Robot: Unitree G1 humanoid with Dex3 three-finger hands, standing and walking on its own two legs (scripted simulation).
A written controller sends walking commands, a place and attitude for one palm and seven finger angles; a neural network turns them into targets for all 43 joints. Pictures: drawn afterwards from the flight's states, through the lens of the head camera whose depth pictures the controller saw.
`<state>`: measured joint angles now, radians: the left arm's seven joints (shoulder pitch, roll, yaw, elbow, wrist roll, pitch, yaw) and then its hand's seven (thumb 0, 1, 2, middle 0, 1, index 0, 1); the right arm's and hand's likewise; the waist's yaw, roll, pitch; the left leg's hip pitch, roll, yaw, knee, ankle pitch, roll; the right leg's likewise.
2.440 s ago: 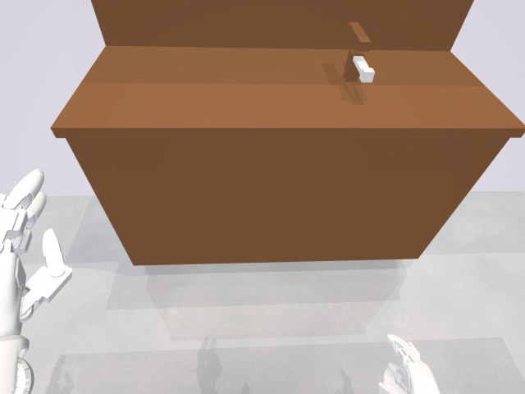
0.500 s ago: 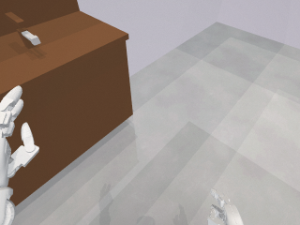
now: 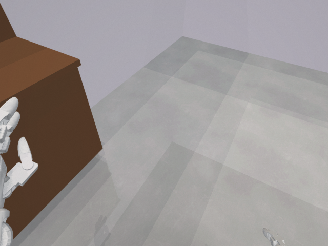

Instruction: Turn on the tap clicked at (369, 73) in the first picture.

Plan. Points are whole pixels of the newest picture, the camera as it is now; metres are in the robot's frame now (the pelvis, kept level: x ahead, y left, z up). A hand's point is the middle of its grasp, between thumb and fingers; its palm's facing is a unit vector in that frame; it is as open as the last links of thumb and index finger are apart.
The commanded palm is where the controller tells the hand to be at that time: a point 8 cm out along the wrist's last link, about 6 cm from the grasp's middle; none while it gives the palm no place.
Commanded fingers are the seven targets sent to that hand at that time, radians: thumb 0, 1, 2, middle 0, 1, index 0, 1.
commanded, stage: walk to a spot facing it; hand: left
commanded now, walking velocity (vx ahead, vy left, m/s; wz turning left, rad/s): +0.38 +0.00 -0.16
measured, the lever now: out of the picture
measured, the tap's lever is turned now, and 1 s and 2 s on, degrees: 0 0 0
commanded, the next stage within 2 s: turn to face it in 0.46 s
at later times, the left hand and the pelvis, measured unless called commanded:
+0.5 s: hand (106, 114) +0.35 +0.15 +0.17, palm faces +0.34 -0.82 -0.47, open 7.5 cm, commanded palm +0.29 +0.21 +0.19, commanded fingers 0.00 0.90 0.90 -0.20 -0.30 -0.20 -0.30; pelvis +0.12 -0.07 +0.00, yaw -1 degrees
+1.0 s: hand (97, 97) +0.38 +0.18 +0.20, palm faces +0.51 -0.73 -0.46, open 7.4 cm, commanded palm +0.33 +0.21 +0.19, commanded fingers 0.00 0.90 0.90 -0.20 -0.30 -0.20 -0.30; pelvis +0.22 -0.09 +0.00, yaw +10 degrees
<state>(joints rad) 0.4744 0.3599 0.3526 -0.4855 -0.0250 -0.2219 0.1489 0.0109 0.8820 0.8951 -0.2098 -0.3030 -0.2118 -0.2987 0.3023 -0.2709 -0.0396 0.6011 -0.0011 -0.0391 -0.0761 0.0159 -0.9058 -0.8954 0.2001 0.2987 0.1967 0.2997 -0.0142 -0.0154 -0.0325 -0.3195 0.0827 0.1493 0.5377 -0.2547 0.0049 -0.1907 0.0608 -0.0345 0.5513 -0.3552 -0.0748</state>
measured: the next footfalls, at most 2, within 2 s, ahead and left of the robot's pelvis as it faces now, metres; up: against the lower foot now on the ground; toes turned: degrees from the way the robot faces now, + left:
right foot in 0.30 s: +0.15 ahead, -0.15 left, +0.00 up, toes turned -14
left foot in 0.72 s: +0.31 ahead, +0.05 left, +0.00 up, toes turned +12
